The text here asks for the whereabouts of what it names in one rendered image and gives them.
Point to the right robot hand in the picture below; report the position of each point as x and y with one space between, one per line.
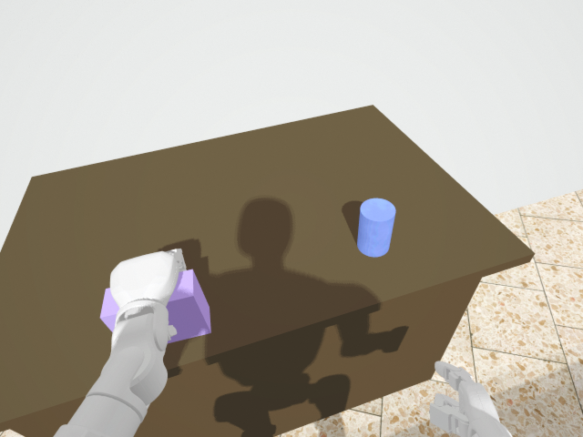
474 402

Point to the table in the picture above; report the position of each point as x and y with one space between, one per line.
303 324

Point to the sponge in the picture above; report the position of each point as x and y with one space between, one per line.
189 311

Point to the left robot hand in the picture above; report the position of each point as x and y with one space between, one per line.
149 277

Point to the left robot forearm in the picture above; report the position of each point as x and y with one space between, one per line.
133 377

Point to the right robot forearm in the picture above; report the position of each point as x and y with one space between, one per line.
487 428

